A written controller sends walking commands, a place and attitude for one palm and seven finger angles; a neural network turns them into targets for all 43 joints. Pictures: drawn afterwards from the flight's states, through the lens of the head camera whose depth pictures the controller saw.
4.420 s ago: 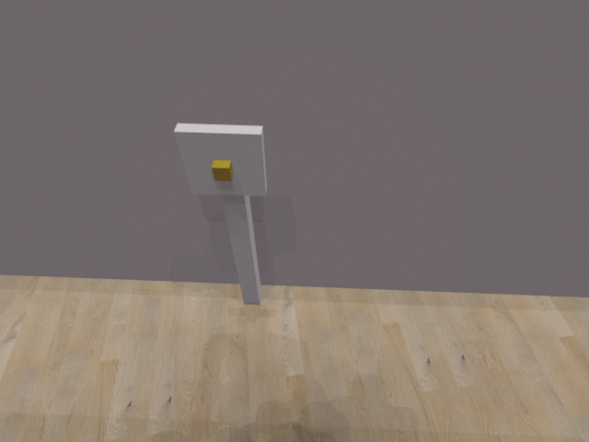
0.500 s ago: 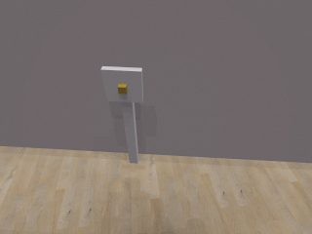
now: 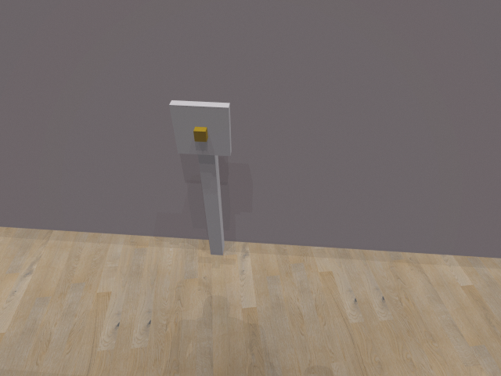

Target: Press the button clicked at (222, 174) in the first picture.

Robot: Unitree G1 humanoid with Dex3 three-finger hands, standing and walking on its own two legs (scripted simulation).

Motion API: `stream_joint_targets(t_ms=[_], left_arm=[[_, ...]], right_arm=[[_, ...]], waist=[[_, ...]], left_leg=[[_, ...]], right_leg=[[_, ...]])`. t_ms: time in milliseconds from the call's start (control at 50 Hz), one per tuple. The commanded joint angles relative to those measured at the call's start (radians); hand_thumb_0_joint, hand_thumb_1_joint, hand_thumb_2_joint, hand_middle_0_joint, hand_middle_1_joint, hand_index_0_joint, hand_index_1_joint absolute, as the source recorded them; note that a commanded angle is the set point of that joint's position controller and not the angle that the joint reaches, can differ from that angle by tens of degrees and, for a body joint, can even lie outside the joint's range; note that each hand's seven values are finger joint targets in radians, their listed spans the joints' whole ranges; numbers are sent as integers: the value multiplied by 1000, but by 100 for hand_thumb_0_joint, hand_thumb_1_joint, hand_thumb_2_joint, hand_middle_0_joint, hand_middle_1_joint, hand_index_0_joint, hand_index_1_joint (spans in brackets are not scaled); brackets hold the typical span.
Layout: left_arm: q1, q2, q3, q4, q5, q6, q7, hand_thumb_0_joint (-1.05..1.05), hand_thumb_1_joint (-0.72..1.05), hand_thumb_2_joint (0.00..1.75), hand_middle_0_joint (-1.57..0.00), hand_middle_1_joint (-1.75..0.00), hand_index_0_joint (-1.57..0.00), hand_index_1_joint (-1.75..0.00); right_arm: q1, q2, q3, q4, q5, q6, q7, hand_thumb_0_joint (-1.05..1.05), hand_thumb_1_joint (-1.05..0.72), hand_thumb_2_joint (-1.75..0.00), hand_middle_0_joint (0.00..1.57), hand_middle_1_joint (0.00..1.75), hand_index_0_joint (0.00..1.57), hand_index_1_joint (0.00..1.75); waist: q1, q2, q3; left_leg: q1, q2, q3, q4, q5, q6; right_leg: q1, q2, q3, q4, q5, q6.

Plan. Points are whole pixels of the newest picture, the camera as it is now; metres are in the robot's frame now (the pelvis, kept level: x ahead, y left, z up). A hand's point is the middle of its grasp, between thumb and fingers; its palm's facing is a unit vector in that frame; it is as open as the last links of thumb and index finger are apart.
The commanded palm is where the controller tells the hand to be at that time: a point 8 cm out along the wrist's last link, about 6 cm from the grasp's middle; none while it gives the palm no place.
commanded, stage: come to a stop and stand still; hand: left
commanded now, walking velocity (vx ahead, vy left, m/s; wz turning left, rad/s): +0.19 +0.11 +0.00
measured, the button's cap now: (201, 133) +0.82 +0.21 -0.05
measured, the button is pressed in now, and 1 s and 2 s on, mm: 0 0 0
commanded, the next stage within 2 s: look again from close up in 0.22 s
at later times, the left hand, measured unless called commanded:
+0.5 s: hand out of the picture -0.04 +0.18 -0.18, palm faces +0.10 -0.98 -0.16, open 7.4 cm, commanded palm none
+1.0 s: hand out of the picture +0.04 +0.18 -0.18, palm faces +0.07 -0.98 -0.19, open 7.3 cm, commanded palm none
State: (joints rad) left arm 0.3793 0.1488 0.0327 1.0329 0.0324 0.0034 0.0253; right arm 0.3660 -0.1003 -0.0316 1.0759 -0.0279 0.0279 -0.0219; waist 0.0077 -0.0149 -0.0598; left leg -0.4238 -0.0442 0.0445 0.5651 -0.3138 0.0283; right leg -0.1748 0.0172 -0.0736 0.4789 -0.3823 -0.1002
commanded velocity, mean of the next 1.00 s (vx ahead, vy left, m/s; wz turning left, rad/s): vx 0.07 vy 0.02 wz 0.00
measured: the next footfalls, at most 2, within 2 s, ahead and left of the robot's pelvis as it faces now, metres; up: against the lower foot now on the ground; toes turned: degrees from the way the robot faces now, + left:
left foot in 0.42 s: +0.04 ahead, +0.17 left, +0.00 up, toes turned +4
right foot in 1.48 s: +0.30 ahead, -0.12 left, +0.00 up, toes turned -6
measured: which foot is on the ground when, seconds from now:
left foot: up 0.00-0.40, down 0.42-1.00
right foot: down 0.00-1.00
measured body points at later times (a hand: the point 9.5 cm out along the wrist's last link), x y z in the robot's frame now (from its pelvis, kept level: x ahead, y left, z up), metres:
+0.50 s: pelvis +0.02 +0.02 +0.00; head +0.02 +0.03 +0.45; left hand -0.04 +0.23 -0.17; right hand +0.03 -0.19 -0.16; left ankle +0.00 +0.16 -0.73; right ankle +0.00 -0.07 -0.73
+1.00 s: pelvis +0.07 +0.02 +0.00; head +0.09 +0.01 +0.45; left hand +0.04 +0.23 -0.16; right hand +0.05 -0.18 -0.17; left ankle +0.00 +0.16 -0.73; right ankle +0.01 -0.07 -0.73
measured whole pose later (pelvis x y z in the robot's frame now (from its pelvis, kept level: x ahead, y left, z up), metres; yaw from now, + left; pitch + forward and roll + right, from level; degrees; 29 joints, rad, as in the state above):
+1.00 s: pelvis +0.07 +0.02 +0.00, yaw +2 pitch +0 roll +1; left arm 0.28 0.12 0.01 1.16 0.02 -0.02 0.03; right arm 0.30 -0.11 0.01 1.16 -0.01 -0.01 -0.04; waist 0.00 0.01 0.04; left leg -0.14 0.05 0.02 0.48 -0.34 -0.04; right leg -0.14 0.01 -0.07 0.51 -0.37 -0.04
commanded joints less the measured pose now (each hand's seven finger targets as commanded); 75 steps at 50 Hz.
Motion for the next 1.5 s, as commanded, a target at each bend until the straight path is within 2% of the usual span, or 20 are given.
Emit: stream_joint_targets(t_ms=[0,60,220,320,400,460,540,600,900,1000,1100,1120,1160,1200,1360,1400,1420,1440,1460,1480], left_arm=[[31,129,24,-25,-12,-30,11,0,90,90,-20,-30,-20,-30],[-3,86,7,-13,-16,-69,2,0,90,90,-20,-30,-20,-30],[114,104,10,47,-3,-63,-5,0,90,90,-20,-30,-20,-30],[78,104,3,75,-4,-39,-8,0,90,90,-20,-30,-20,-30],[65,-7,-13,28,-8,-21,-7,0,90,90,-20,-30,-20,-30],[17,12,-10,48,-15,-19,-8,0,90,90,-20,-30,-20,-30],[63,43,-17,122,-21,-38,-5,0,90,90,-20,-30,-20,-30],[32,55,-16,124,-23,-40,4,0,90,90,-20,-30,-20,-30],[-8,63,-6,118,-22,-30,12,0,90,90,-20,-30,-20,-30],[26,97,17,124,-11,-21,-3,0,90,90,-20,-30,-20,-30],[47,112,31,111,-9,-31,-10,0,90,90,-20,-30,-20,-30],[3,89,27,97,-12,-31,-14,0,90,90,-20,-30,-20,-30],[-165,44,18,17,-16,-44,-15,0,90,90,-20,-30,-20,-30],[-207,33,33,-6,-15,-38,-18,0,90,90,-20,-30,-20,-30],[-144,15,38,-35,-19,-24,-57,0,90,90,-20,-30,-20,-30],[84,60,48,32,-12,-36,-52,0,90,90,-20,-30,-20,-30],[207,109,60,69,-3,-48,-45,0,90,90,-20,-30,-20,-30],[259,207,77,77,4,-56,-29,0,90,90,-20,-30,-20,-30],[232,272,82,56,-18,-49,-22,0,90,90,-20,-30,-20,-30],[124,263,85,16,-23,-45,-20,0,90,90,-20,-30,-20,-30]], right_arm=[[-16,-101,-29,-108,-1,5,23,0,-90,-90,20,30,20,30],[17,-107,-37,-97,6,2,43,0,-90,-90,20,30,20,30],[-60,-95,-26,-116,2,-8,38,0,-90,-90,20,30,20,30],[16,-48,14,-53,15,-42,14,0,-90,-90,20,30,20,30],[142,-208,-9,-26,3,-43,-14,0,-90,-90,20,30,20,30],[54,-108,27,9,3,-52,-28,0,-90,-90,20,30,20,30],[2,-71,35,9,18,-52,-28,0,-90,-90,20,30,20,30],[32,-58,37,42,17,-46,-25,0,-90,-90,20,30,20,30],[27,-63,31,72,18,-40,-31,0,-90,-90,20,30,20,30],[2,-66,22,53,9,-37,-17,0,-90,-90,20,30,20,30],[8,-59,15,21,4,-52,-1,0,-90,-90,20,30,20,30],[108,-83,10,54,1,-60,-4,0,-90,-90,20,30,20,30],[379,-188,-18,152,-13,-70,-27,0,-90,-90,20,30,20,30],[272,-145,-7,105,-9,-71,-28,0,-90,-90,20,30,20,30],[58,-195,-19,28,-6,-86,-15,0,-90,-90,20,30,20,30],[17,-230,-31,17,7,-79,-11,0,-90,-90,20,30,20,30],[30,-213,-29,15,16,-79,-1,0,-90,-90,20,30,20,30],[102,-122,-15,3,28,-81,9,0,-90,-90,20,30,20,30],[85,-90,-8,-38,30,-66,12,0,-90,-90,20,30,20,30],[-7,-92,-19,-61,23,-56,16,0,-90,-90,20,30,20,30]], waist=[[-31,-180,274],[-60,-61,256],[17,-98,154],[2,-120,120],[-24,171,137],[9,251,132],[23,-56,146],[10,-45,122],[1,7,86],[19,-61,175],[-19,-41,205],[-69,67,169],[-165,378,186],[-101,141,268],[26,143,205],[120,94,81],[168,-14,22],[166,-260,-61],[127,-302,-80],[114,-206,16]], left_leg=[[-317,52,-81,519,3,-16],[-248,77,-51,550,174,-31],[-202,83,6,341,79,-45],[223,41,53,-134,66,-25],[250,382,-321,-266,116,137],[182,277,-206,-236,364,116],[138,128,-48,-131,206,3],[188,124,-26,-129,215,-11],[278,143,-22,-124,362,-14],[125,83,38,10,2,-3],[189,75,89,-1,-68,6],[361,112,30,-91,68,30],[593,450,-359,-229,605,211],[470,473,-291,-231,543,239],[252,315,50,-263,498,118],[256,277,92,-27,614,90],[186,211,119,181,506,65],[6,97,120,500,38,38],[-136,30,25,772,-321,32],[-214,77,-50,863,-270,30]], right_leg=[[-159,-378,496,-502,-476,-77],[-170,-281,270,-448,-191,-51],[7,-271,257,-386,-168,-69],[-121,-191,139,-210,-49,-25],[-292,-44,-17,163,-121,65],[-167,-64,25,153,-43,55],[7,-136,117,-49,388,44],[28,-148,101,-33,558,41],[63,-129,75,-33,608,42],[50,-158,156,-92,145,-22],[-49,-206,203,-32,231,-89],[-156,-126,104,121,262,-48],[-546,19,-13,645,-209,19],[-630,-64,93,794,-146,3],[-223,-35,-64,342,91,3],[34,8,-85,212,175,-9],[187,-3,-51,130,202,-7],[310,-224,292,-4,127,-79],[290,-422,670,-205,66,-176],[150,-427,695,-278,-128,-202]])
